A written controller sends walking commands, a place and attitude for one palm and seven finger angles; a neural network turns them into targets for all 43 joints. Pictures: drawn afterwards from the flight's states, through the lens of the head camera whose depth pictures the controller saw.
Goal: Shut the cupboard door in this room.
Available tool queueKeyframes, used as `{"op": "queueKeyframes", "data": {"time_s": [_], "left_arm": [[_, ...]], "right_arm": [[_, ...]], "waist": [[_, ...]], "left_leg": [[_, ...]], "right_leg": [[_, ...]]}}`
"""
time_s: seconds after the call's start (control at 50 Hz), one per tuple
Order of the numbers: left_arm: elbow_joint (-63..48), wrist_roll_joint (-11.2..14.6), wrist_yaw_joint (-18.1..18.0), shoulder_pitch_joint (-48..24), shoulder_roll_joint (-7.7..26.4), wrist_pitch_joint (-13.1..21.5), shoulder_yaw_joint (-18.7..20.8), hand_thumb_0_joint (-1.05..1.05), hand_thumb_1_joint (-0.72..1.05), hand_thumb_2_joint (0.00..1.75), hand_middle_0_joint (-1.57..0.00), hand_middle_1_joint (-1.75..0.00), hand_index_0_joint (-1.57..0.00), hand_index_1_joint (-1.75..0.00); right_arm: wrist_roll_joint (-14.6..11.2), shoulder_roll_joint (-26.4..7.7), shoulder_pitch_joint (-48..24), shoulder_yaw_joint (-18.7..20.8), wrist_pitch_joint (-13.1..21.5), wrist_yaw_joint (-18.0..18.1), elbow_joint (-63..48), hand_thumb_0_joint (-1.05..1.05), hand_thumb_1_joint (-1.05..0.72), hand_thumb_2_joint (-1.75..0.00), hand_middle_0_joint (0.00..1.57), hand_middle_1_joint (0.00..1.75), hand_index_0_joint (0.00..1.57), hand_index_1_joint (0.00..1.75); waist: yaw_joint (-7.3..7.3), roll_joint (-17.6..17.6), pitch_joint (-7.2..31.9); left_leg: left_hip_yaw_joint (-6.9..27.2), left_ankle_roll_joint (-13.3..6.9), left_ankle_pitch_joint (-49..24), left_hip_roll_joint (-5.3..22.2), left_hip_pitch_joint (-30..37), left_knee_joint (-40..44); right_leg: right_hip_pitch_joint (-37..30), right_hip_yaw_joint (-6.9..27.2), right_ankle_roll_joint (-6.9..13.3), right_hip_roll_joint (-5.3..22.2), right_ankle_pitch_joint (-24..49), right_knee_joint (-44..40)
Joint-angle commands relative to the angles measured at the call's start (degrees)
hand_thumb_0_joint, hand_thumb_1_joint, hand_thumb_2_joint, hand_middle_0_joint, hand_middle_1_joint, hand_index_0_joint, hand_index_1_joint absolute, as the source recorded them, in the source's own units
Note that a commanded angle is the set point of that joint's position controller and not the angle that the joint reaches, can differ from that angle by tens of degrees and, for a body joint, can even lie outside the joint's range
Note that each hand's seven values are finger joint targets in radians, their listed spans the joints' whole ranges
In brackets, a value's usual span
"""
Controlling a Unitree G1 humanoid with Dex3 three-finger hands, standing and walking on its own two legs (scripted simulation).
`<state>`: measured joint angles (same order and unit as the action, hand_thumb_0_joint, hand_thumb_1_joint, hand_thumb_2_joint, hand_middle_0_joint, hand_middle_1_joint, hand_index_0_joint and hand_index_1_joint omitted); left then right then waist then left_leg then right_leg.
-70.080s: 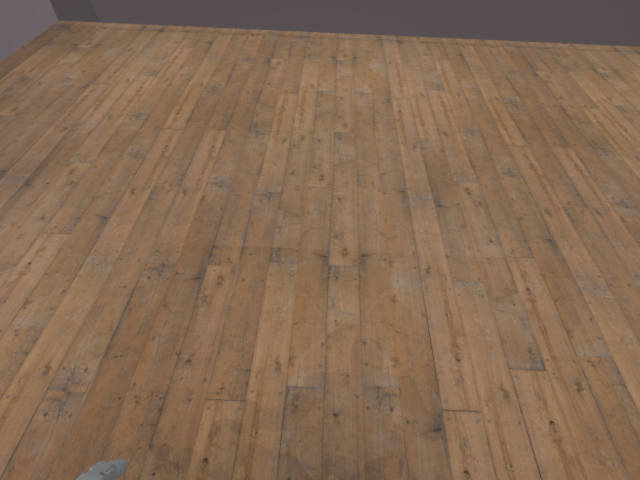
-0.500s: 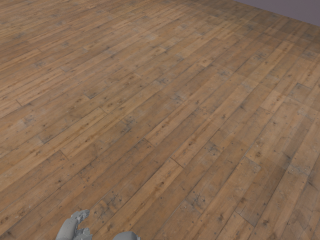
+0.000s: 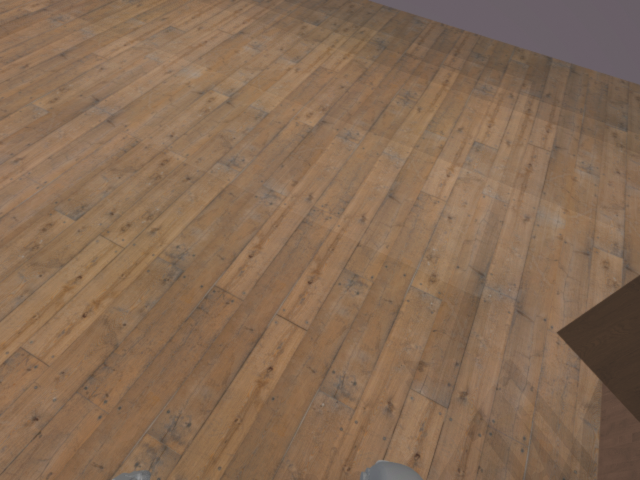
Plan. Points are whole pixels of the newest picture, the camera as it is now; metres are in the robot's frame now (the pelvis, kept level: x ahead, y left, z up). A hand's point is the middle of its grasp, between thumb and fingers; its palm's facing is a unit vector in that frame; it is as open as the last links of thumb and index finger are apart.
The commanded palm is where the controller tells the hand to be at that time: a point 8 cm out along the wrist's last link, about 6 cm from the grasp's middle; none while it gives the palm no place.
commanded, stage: turn to face it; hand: left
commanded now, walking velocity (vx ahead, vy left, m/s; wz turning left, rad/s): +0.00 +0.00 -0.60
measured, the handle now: out of the picture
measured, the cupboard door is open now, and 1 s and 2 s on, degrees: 57 57 57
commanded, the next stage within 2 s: take the last steps up to it in 1.54 s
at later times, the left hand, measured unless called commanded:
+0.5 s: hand (214, 464) +0.16 +0.15 -0.18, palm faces -0.25 -0.95 -0.19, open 7.4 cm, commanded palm none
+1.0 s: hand (278, 430) +0.20 +0.07 -0.16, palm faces -0.54 -0.80 -0.27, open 7.4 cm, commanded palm none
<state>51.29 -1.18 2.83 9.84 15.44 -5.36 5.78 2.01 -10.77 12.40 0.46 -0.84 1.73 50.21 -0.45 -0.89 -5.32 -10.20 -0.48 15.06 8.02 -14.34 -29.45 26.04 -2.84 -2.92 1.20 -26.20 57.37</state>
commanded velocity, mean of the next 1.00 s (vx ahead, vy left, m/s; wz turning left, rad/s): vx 0.00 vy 0.00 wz -0.60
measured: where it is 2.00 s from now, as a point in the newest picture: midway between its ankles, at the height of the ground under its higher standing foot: outside the picture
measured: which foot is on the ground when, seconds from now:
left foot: down 0.00-0.16, up 0.18-0.46, down 0.48-0.82, up 0.84-1.00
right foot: up 0.00-0.14, down 0.16-0.48, up 0.50-0.80, down 0.82-1.00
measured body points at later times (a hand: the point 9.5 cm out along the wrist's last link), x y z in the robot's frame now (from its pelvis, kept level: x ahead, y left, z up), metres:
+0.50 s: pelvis +0.01 -0.01 -0.02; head +0.06 +0.00 +0.43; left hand +0.17 +0.20 -0.17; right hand +0.03 -0.29 -0.14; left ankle +0.06 +0.10 -0.75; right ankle -0.02 -0.14 -0.74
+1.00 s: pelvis +0.01 -0.05 -0.01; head +0.05 -0.10 +0.44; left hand +0.23 +0.11 -0.14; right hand -0.08 -0.32 -0.16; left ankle +0.07 +0.08 -0.68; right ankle -0.06 -0.13 -0.74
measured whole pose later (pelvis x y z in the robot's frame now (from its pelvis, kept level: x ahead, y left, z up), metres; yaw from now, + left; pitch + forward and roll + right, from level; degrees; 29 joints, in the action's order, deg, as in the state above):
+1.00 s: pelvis +0.01 -0.05 -0.01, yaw -34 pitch +2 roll +0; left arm 50.6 -1.1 0.7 9.6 12.5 -2.2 3.2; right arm 1.1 -15.5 9.7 2.8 -3.8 1.3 51.4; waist 0.7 2.1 -5.4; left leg -2.6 4.9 25.1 5.2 -28.8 -61.7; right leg 15.7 0.1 1.9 -1.4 -17.8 31.7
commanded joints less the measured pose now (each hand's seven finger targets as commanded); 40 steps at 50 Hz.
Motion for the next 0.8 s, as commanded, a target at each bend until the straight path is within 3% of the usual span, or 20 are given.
{"op": "queueKeyframes", "data": {"time_s": [0.0,0.04,0.1,0.12,0.14,0.16,0.18,0.2,0.24,0.34,0.38,0.42,0.44,0.46,0.48,0.54,0.58,0.7,0.76,0.78], "left_arm": [[-5.85,-0.08,-0.12,-4.07,1.45,2.00,-0.48,0.00,0.90,0.90,-0.20,-0.30,-0.20,-0.30],[-5.85,-0.03,-0.22,-4.33,1.51,2.27,-0.58,0.00,0.90,0.90,-0.20,-0.30,-0.20,-0.30],[-4.03,-0.22,-0.76,2.58,4.56,3.05,0.07,0.00,0.90,0.90,-0.20,-0.30,-0.20,-0.30],[-3.18,-0.69,-1.40,6.07,10.10,3.81,1.03,0.00,0.90,0.90,-0.20,-0.30,-0.20,-0.30],[-2.35,-0.24,-2.16,8.06,13.83,4.14,1.52,0.00,0.90,0.90,-0.20,-0.30,-0.20,-0.30],[-2.71,0.01,-2.81,8.50,13.88,3.97,1.60,0.00,0.90,0.90,-0.20,-0.30,-0.20,-0.30],[-3.29,-0.22,-3.31,5.05,12.75,3.98,1.76,0.00,0.90,0.90,-0.20,-0.30,-0.20,-0.30],[-4.15,-0.03,-3.59,1.70,10.32,3.65,1.17,0.00,0.90,0.90,-0.20,-0.30,-0.20,-0.30],[-5.84,-0.29,-3.42,-2.15,8.91,3.83,0.47,0.00,0.90,0.90,-0.20,-0.30,-0.20,-0.30],[-5.52,-0.58,-3.01,-0.99,10.07,3.66,0.87,0.00,0.90,0.90,-0.20,-0.30,-0.20,-0.30],[-5.66,-0.49,-2.81,-1.83,10.24,3.41,1.06,0.00,0.90,0.90,-0.20,-0.30,-0.20,-0.30],[-5.89,0.08,-2.73,-3.68,8.88,2.97,0.89,0.00,0.90,0.90,-0.20,-0.30,-0.20,-0.30],[-6.71,0.61,-2.51,-2.58,5.62,2.58,0.32,0.00,0.90,0.90,-0.20,-0.30,-0.20,-0.30],[-7.67,0.89,-1.87,-0.99,3.07,2.45,-0.38,0.00,0.90,0.90,-0.20,-0.30,-0.20,-0.30],[-7.92,0.11,-1.60,-2.58,4.82,2.54,-0.16,0.00,0.90,0.90,-0.20,-0.30,-0.20,-0.30],[-5.95,-0.08,-0.57,-2.38,4.45,2.34,0.56,0.00,0.90,0.90,-0.20,-0.30,-0.20,-0.30],[-5.79,0.16,-0.25,-2.69,3.16,1.98,0.05,0.00,0.90,0.90,-0.20,-0.30,-0.20,-0.30],[-6.27,0.15,-0.03,-4.47,1.91,2.25,-0.66,0.00,0.90,0.90,-0.20,-0.30,-0.20,-0.30],[-4.68,0.09,-0.26,0.54,3.21,2.91,-0.28,0.00,0.90,0.90,-0.20,-0.30,-0.20,-0.30],[-3.48,-0.16,-0.66,4.24,6.46,3.40,0.41,0.00,0.90,0.90,-0.20,-0.30,-0.20,-0.30]], "right_arm": [[-0.24,-13.63,3.23,4.68,0.58,0.22,-1.85,0.00,-0.90,-0.90,0.20,0.30,0.20,0.30],[-0.18,-14.36,3.14,5.02,0.35,-0.03,-1.57,0.00,-0.90,-0.90,0.20,0.30,0.20,0.30],[-0.86,-14.12,0.77,5.38,-0.03,-0.63,-2.05,0.00,-0.90,-0.90,0.20,0.30,0.20,0.30],[-1.37,-10.39,0.03,4.68,-0.21,-0.93,-3.66,0.00,-0.90,-0.90,0.20,0.30,0.20,0.30],[-1.26,-8.07,-3.68,3.76,-0.56,-0.94,-6.41,0.00,-0.90,-0.90,0.20,0.30,0.20,0.30],[-1.36,-8.69,-5.22,3.54,-1.08,-0.34,-6.89,0.00,-0.90,-0.90,0.20,0.30,0.20,0.30],[-1.41,-8.70,-4.90,3.62,-1.07,0.06,-6.33,0.00,-0.90,-0.90,0.20,0.30,0.20,0.30],[-1.27,-9.96,-4.88,3.89,-1.05,0.06,-5.27,0.00,-0.90,-0.90,0.20,0.30,0.20,0.30],[-1.10,-9.09,-2.21,3.59,-0.98,-0.52,-3.99,0.00,-0.90,-0.90,0.20,0.30,0.20,0.30],[-1.42,-7.83,-2.16,3.36,-0.80,-0.63,-4.54,0.00,-0.90,-0.90,0.20,0.30,0.20,0.30],[-1.59,-7.72,-0.15,3.32,-0.41,-0.37,-4.31,0.00,-0.90,-0.90,0.20,0.30,0.20,0.30],[-1.57,-8.48,5.05,3.38,0.30,-0.01,-3.05,0.00,-0.90,-0.90,0.20,0.30,0.20,0.30],[-1.00,-12.39,6.18,3.90,1.05,0.29,-2.76,0.00,-0.90,-0.90,0.20,0.30,0.20,0.30],[-0.33,-17.94,6.63,4.83,1.03,0.40,-3.63,0.00,-0.90,-0.90,0.20,0.30,0.20,0.30],[-0.06,-18.14,6.55,4.70,0.96,0.63,-3.97,0.00,-0.90,-0.90,0.20,0.30,0.20,0.30],[0.09,-13.75,0.47,3.59,1.28,0.78,-5.51,0.00,-0.90,-0.90,0.20,0.30,0.20,0.30],[0.01,-12.96,0.77,3.53,1.14,0.82,-4.94,0.00,-0.90,-0.90,0.20,0.30,0.20,0.30],[-0.10,-14.82,2.81,4.68,0.32,0.01,-2.90,0.00,-0.90,-0.90,0.20,0.30,0.20,0.30],[-0.52,-15.41,0.36,5.23,-0.18,-0.40,-3.18,0.00,-0.90,-0.90,0.20,0.30,0.20,0.30],[-0.98,-13.93,-0.15,5.20,-0.25,-0.67,-3.67,0.00,-0.90,-0.90,0.20,0.30,0.20,0.30]], "waist": [[2.87,13.94,7.77],[2.98,13.97,7.98],[-1.23,7.87,9.16],[-3.18,-7.22,10.23],[-4.52,-15.72,7.95],[-4.58,-11.54,7.82],[-2.81,-16.58,7.28],[-1.87,-13.65,6.11],[0.75,-8.72,6.98],[-0.02,-7.88,6.78],[0.76,-8.31,7.28],[3.51,-6.15,8.63],[3.47,4.59,9.67],[3.10,20.45,9.36],[3.87,16.08,8.54],[0.90,10.64,6.50],[1.14,11.42,7.69],[2.82,14.84,7.94],[-0.26,12.49,9.23],[-2.14,5.00,10.02]], "left_leg": [[6.32,-6.69,-22.38,13.39,9.79,6.75],[5.80,-6.08,-21.97,13.77,8.57,5.27],[1.24,-0.69,-14.08,10.69,0.63,-5.96],[-2.75,3.04,2.34,4.36,-10.48,-17.94],[1.12,4.79,22.80,-2.45,-21.10,-29.97],[7.89,4.37,20.90,-1.77,-22.89,-35.85],[9.82,4.64,18.81,-1.43,-25.42,-38.76],[10.96,4.77,14.19,-0.30,-24.03,-38.99],[9.04,5.51,10.15,-1.00,-18.48,-34.64],[7.49,5.25,9.71,-4.31,-11.77,-19.78],[6.87,4.91,7.58,-5.77,-7.35,-11.87],[7.28,4.35,-1.77,-5.79,3.44,2.23],[16.38,1.67,-1.60,2.56,9.40,10.97],[29.88,-4.93,-5.89,16.63,11.25,14.65],[31.25,-8.76,-8.65,20.40,6.62,14.25],[18.04,-7.37,-18.29,13.59,4.51,10.70],[11.58,-6.54,-24.84,11.52,8.36,8.32],[6.48,-5.89,-23.06,12.77,7.70,5.13],[2.59,-1.87,-16.22,11.14,2.94,-2.67],[0.94,1.04,-8.77,8.32,-3.58,-10.42]], "right_leg": [[-0.51,-2.30,0.22,-0.01,-0.11,-9.11],[-3.58,-3.17,0.94,-0.76,0.41,-14.00],[-18.46,-2.12,3.05,-0.29,15.66,-32.24],[-27.00,12.91,7.28,11.46,25.41,-38.23],[-26.00,24.65,13.67,20.87,42.19,-38.31],[-23.61,24.22,16.19,20.88,40.87,-37.83],[-22.95,25.50,16.27,18.81,35.96,-38.38],[-20.68,21.91,15.33,16.49,32.22,-37.97],[-16.80,15.57,13.61,12.96,33.07,-36.24],[-13.73,18.99,13.84,11.68,29.57,-35.72],[-12.16,20.41,12.75,10.55,29.83,-33.88],[-6.41,19.54,8.87,7.55,24.46,-29.61],[-0.06,14.96,5.44,1.10,14.85,-22.08],[7.54,5.78,2.05,-5.09,-6.59,-7.84],[6.74,5.91,1.81,-2.67,-9.42,3.07],[6.76,4.52,0.29,0.39,-2.62,11.04],[5.70,2.33,-0.27,0.52,-1.49,6.36],[-3.13,-2.94,0.67,-0.91,-0.89,-11.18],[-14.07,-4.58,1.94,-2.12,11.69,-27.34],[-22.30,0.86,3.78,1.62,17.81,-33.83]]}}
